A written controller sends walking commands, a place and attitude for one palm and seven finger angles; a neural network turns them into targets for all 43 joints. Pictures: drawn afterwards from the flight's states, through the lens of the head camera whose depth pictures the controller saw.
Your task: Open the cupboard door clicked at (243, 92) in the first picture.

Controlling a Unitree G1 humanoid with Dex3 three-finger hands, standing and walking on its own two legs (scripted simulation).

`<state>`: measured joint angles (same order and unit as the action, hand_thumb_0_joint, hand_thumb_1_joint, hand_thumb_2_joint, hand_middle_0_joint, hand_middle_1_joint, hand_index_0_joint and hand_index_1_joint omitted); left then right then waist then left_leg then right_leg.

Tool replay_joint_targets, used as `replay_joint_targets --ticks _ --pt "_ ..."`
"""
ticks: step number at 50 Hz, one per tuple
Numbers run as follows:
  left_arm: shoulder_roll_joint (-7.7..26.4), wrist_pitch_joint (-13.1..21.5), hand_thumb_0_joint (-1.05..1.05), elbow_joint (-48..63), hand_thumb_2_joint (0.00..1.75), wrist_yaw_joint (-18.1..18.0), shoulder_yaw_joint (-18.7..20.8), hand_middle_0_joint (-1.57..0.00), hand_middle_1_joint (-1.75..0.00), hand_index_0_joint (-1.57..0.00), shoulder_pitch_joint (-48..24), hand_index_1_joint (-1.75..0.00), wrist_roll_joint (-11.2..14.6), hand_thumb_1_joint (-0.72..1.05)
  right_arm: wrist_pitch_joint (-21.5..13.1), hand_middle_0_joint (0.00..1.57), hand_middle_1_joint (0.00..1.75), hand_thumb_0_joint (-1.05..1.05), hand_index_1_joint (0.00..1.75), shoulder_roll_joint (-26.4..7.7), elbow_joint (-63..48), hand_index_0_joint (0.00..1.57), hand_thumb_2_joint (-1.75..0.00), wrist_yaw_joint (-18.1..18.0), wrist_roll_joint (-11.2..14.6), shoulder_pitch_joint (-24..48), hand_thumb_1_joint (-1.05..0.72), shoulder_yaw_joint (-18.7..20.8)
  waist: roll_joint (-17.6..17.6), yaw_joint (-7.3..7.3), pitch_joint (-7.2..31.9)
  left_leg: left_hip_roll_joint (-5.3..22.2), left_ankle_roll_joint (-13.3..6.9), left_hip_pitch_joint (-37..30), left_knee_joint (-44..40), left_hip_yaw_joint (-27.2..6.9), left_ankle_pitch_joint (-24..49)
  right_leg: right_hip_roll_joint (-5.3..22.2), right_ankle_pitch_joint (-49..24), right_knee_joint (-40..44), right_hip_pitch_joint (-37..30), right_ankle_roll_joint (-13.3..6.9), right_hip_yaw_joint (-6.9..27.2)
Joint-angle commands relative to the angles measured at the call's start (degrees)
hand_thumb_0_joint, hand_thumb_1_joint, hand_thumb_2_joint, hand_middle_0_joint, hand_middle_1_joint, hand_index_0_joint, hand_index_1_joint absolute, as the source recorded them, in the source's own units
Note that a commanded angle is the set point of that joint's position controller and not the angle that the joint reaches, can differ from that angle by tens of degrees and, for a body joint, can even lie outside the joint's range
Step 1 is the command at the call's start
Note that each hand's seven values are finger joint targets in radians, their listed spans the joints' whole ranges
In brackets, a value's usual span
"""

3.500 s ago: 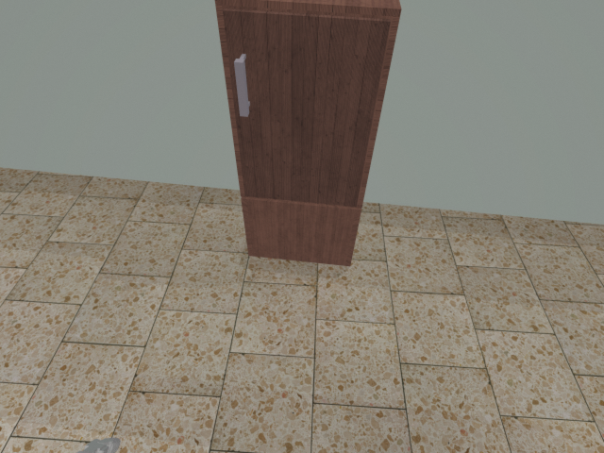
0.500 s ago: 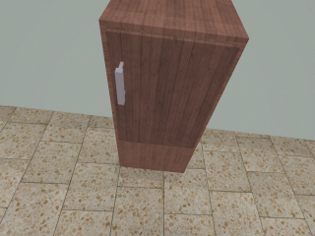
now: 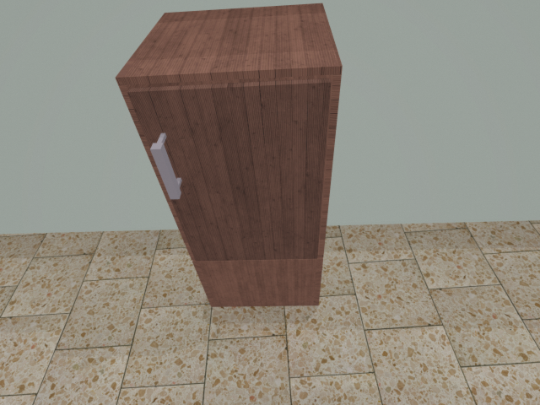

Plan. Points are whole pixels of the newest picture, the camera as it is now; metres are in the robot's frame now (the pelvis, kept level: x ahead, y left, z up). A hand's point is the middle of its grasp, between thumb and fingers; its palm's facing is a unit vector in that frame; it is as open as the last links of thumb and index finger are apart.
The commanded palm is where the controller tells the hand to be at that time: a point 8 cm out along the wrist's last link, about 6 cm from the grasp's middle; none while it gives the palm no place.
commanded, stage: come to a stop and stand still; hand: left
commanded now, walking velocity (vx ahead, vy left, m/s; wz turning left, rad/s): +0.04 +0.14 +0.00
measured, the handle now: (169, 166) +0.60 +0.26 +0.01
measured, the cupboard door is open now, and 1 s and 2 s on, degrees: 0 0 0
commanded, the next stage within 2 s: look again from close up in 0.66 s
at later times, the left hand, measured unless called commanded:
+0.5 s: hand out of the picture -0.01 +0.22 -0.19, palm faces +0.09 -0.98 -0.18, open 7.4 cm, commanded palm none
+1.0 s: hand out of the picture +0.01 +0.23 -0.18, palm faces +0.02 -0.97 -0.26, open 7.4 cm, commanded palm none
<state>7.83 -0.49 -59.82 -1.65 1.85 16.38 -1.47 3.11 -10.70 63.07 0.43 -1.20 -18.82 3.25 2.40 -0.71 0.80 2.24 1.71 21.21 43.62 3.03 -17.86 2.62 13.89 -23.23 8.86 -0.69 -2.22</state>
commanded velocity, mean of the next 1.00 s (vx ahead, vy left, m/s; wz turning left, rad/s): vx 0.00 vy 0.02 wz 0.00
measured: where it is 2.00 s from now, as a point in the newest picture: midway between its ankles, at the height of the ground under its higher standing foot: outside the picture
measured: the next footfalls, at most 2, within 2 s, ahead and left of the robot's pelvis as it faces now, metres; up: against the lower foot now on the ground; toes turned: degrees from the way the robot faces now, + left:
left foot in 0.24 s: +0.04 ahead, +0.12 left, +0.00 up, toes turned +4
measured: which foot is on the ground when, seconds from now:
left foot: up 0.00-0.22, down 0.24-1.00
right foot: down 0.00-1.00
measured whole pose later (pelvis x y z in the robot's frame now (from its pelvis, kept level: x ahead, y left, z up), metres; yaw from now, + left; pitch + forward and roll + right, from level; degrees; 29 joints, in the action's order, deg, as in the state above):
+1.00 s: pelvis +0.00 +0.04 -0.01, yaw +1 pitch -1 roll +0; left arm 9.8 0.5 -62.7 -2.0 -0.4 14.9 -1.0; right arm -0.4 -9.8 60.6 -1.0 -0.9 -18.2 -0.5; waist 2.3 -0.6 -2.4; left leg 0.7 -1.0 11.7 30.3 5.2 -17.7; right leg 4.3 18.1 -31.0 11.9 2.3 -2.6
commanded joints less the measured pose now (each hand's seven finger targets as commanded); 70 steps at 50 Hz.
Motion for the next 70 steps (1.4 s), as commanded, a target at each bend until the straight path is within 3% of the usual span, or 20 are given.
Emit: replay_joint_targets --ticks 1,6,8,10,11,13,15,17,20,24,37,38,40,41,43,45,49,58,67,70 --pt "9.7 1.5 0.00 2.3 0.90 -0.4 2.3 -0.20 -0.30 -0.20 2.7 -0.30 0.3 0.90 -1.5 0.20 0.30 0.00 0.30 -3.4 -3.8 0.20 -0.90 -0.3 -0.1 1.2 -0.90 0.7 -11.3 2.39 -6.5 0.8 0.5 7.5 5.1 -1.3 -0.1 14.0 -2.5 11.2 -0.4 -6.0 10.4" --pt "10.8 1.4 0.00 1.0 0.90 -1.1 3.3 -0.20 -0.30 -0.20 5.7 -0.30 -0.3 0.90 -2.0 0.20 0.30 0.00 0.30 -2.7 -5.9 0.20 -0.90 -1.0 0.4 4.6 -0.90 0.2 -11.6 4.19 -2.3 0.8 0.7 5.5 -2.8 -1.4 -7.3 17.6 -23.5 4.8 -7.4 -9.8 12.9" --pt "10.9 1.3 0.00 0.4 0.90 -1.0 3.1 -0.20 -0.30 -0.20 4.6 -0.30 -0.3 0.90 -2.2 0.20 0.30 0.00 0.30 -1.8 -5.5 0.20 -0.90 -1.2 0.8 3.4 -0.90 -0.1 -12.1 3.15 -0.6 -0.3 0.5 -0.5 -9.7 -0.4 -4.5 15.9 -27.7 2.4 -5.5 -8.7 11.1" --pt "9.9 1.0 0.00 0.3 0.90 -0.8 2.8 -0.20 -0.30 -0.20 1.9 -0.30 0.2 0.90 -2.7 0.20 0.30 0.00 0.30 -1.3 -3.7 0.20 -0.90 -1.5 0.9 -0.7 -0.90 -0.3 -11.9 0.61 0.0 -1.2 0.1 -11.7 -20.2 1.2 6.7 11.5 -23.0 -1.2 0.9 -4.9 7.0" --pt "8.3 0.7 0.00 0.3 0.90 -0.7 2.3 -0.20 -0.30 -0.20 2.0 -0.30 0.5 0.90 -3.3 0.20 0.30 0.00 0.30 -2.8 -3.0 0.20 -0.90 -1.8 0.8 -1.9 -0.90 -0.3 -8.0 0.38 1.0 1.0 -0.8 -16.9 -22.1 -0.3 12.9 8.2 -17.8 -4.0 4.0 -2.7 4.7" --pt "4.0 0.2 0.00 0.2 0.90 -0.5 1.3 -0.20 -0.30 -0.20 3.4 -0.30 0.8 0.90 -3.7 0.20 0.30 0.00 0.30 -7.9 -3.6 0.20 -0.90 -2.3 0.4 -1.0 -0.90 0.2 5.9 1.36 2.0 12.7 -6.6 -17.7 -22.9 -10.5 27.4 2.5 3.0 -7.5 8.1 1.3 -1.5" --pt "3.0 -0.3 0.00 -0.8 0.90 -0.5 0.7 -0.20 -0.30 -0.20 2.3 -0.30 0.4 0.90 -3.4 0.20 0.30 0.00 0.30 -7.3 -3.9 0.20 -0.90 -2.6 0.2 3.0 -0.90 -0.1 6.1 1.85 -3.6 11.7 -7.5 -10.0 -26.9 -10.1 18.6 1.8 5.9 -8.6 6.9 1.8 -1.8" --pt "4.0 -0.6 0.00 -1.8 0.90 -0.2 0.3 -0.20 -0.30 -0.20 2.1 -0.30 0.3 0.90 -3.7 0.20 0.30 0.00 0.30 -6.1 -3.7 0.20 -0.90 -3.0 0.4 4.2 -0.90 -0.9 7.8 1.85 -5.0 9.8 -7.3 -10.8 -27.0 -8.4 23.3 2.3 4.5 -8.7 6.4 1.8 -0.9" --pt "5.0 0.0 0.00 -4.0 0.90 -0.1 -0.1 -0.20 -0.30 -0.20 5.1 -0.30 0.4 0.90 -3.9 0.20 0.30 0.00 0.30 -5.4 -3.7 0.20 -0.90 -3.1 0.8 5.3 -0.90 -1.1 2.6 2.58 -3.2 6.8 -5.5 -12.7 -23.0 -5.2 25.5 3.4 -5.5 -1.1 2.9 1.6 0.7" --pt "5.8 0.5 0.00 -4.4 0.90 -0.3 -0.3 -0.20 -0.30 -0.20 3.2 -0.30 0.4 0.90 -4.1 0.20 0.30 0.00 0.30 -5.1 -2.8 0.20 -0.90 -2.8 0.9 4.0 -0.90 -1.0 -3.1 0.91 -1.4 5.1 -3.5 -15.3 -21.9 -3.3 24.3 4.5 -13.4 0.4 1.7 1.6 1.4" --pt "6.5 0.6 0.00 -4.5 0.90 -0.4 -0.5 -0.20 -0.30 -0.20 1.6 -0.30 0.7 0.90 -4.6 0.20 0.30 0.00 0.30 -4.5 -0.2 0.20 -0.90 -2.7 0.6 3.0 -0.90 -1.9 -0.9 1.34 -3.2 4.8 -2.8 -13.7 -24.8 -3.5 22.7 4.8 -11.6 2.6 -1.2 1.5 1.1" --pt "7.5 1.9 0.00 -4.4 0.90 -2.8 -1.5 -0.20 -0.30 -0.20 3.7 -0.30 -0.2 0.90 -5.1 0.20 0.30 0.00 0.30 -7.4 -4.3 0.20 -0.90 -1.8 1.2 3.9 -0.90 -2.0 -1.3 1.12 -6.6 5.6 -1.6 -9.1 -15.4 -3.2 33.2 5.2 -16.8 -0.1 3.3 0.9 3.4" --pt "9.0 2.2 0.00 -1.4 0.90 -1.6 -1.1 -0.20 -0.30 -0.20 1.0 -0.30 0.3 0.90 -5.2 0.20 0.30 0.00 0.30 -5.3 -4.9 0.20 -0.90 -1.3 -0.2 3.5 -0.90 -2.1 5.5 1.56 -5.8 3.9 -2.4 -7.6 -19.5 -3.8 16.1 4.7 -3.6 -2.4 3.5 -1.0 2.1" --pt "8.8 2.2 0.00 -1.1 0.90 -1.2 -1.1 -0.20 -0.30 -0.20 1.1 -0.30 0.3 0.90 -5.2 0.20 0.30 0.00 0.30 -5.5 -5.6 0.20 -0.90 -1.4 -0.2 1.9 -0.90 -2.3 4.7 0.99 -4.2 4.3 -3.0 -6.8 -20.3 -4.8 13.2 3.4 -0.1 -3.1 3.1 -1.0 1.5" --pt "8.0 1.9 0.00 -0.8 0.90 -0.7 -1.3 -0.20 -0.30 -0.20 1.6 -0.30 0.5 0.90 -5.3 0.20 0.30 0.00 0.30 -5.7 -6.4 0.20 -0.90 -1.6 0.0 1.4 -0.90 -2.4 5.3 1.17 -1.2 5.0 -4.1 -8.0 -20.9 -5.6 14.1 2.4 0.1 -4.7 2.2 -0.9 0.3" --pt "7.8 1.9 0.00 -0.6 0.90 -0.5 -1.3 -0.20 -0.30 -0.20 1.4 -0.30 0.6 0.90 -5.4 0.20 0.30 0.00 0.30 -5.6 -6.7 0.20 -0.90 -1.8 0.1 0.4 -0.90 -2.4 1.4 0.99 0.4 5.2 -4.6 -9.4 -19.9 -5.3 16.4 2.4 -1.6 -5.0 1.7 -0.8 0.1" --pt "7.6 1.9 0.00 -0.8 0.90 -0.4 -1.5 -0.20 -0.30 -0.20 0.5 -0.30 0.8 0.90 -5.1 0.20 0.30 0.00 0.30 -5.2 -5.8 0.20 -0.90 -1.9 0.4 -0.7 -0.90 -2.5 -4.5 0.59 -2.1 4.2 -4.1 -9.1 -19.8 -3.8 13.9 3.4 -5.0 -3.6 3.0 -0.5 1.4" --pt "7.7 1.6 0.00 -1.3 0.90 -0.2 -1.3 -0.20 -0.30 -0.20 1.6 -0.30 0.8 0.90 -4.5 0.20 0.30 0.00 0.30 -3.3 -3.2 0.20 -0.90 -1.7 0.3 -0.9 -0.90 -3.0 -5.5 0.79 -7.1 3.0 -3.3 -7.6 -21.3 -2.2 6.3 3.8 -0.1 -0.1 6.2 -0.8 3.2" --pt "7.8 2.1 0.00 -1.8 0.90 -0.2 -0.9 -0.20 -0.30 -0.20 2.4 -0.30 0.7 0.90 -4.7 0.20 0.30 0.00 0.30 -2.7 -2.0 0.20 -0.90 -2.0 0.4 -0.5 -0.90 -2.9 -3.0 0.96 -3.5 3.5 -2.7 -9.9 -20.3 -1.1 10.1 4.3 -7.1 0.1 3.9 -1.3 3.8" --pt "8.4 2.0 0.00 -1.8 0.90 0.1 -0.4 -0.20 -0.30 -0.20 3.4 -0.30 0.4 0.90 -4.2 0.20 0.30 0.00 0.30 -2.7 -2.0 0.20 -0.90 -1.7 0.2 -0.7 -0.90 -2.8 -5.1 1.40 -5.0 1.8 -2.5 -7.6 -17.7 0.6 0.7 5.1 4.6 2.3 4.2 -2.6 6.0"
